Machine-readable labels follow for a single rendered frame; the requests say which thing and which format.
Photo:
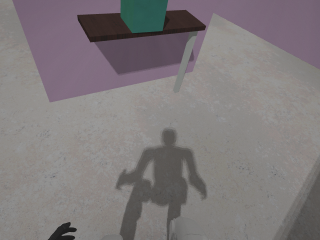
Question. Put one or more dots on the right robot thigh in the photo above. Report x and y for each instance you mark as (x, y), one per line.
(184, 228)

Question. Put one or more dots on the carton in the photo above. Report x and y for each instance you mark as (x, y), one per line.
(143, 16)

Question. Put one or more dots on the left robot hand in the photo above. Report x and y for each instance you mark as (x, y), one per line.
(63, 229)

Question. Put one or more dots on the table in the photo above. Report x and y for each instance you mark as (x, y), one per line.
(110, 26)

